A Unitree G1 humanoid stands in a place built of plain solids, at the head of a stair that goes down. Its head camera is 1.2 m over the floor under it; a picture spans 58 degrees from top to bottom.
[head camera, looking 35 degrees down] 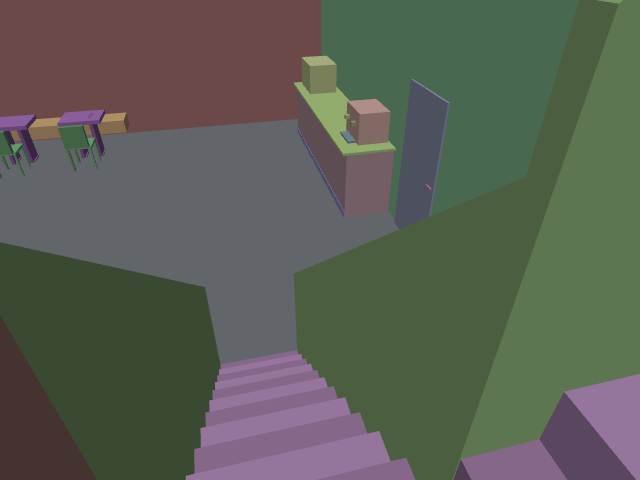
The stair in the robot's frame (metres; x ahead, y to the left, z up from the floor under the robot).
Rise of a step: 0.19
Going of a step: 0.21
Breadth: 0.73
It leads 14 degrees to the left of straight ahead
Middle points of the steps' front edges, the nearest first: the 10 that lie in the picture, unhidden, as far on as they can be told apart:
0.87 0.12 -0.37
1.08 0.17 -0.56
1.28 0.22 -0.75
1.49 0.27 -0.94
1.70 0.32 -1.13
1.90 0.37 -1.32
2.11 0.43 -1.50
2.32 0.48 -1.69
2.53 0.53 -1.88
2.73 0.58 -2.07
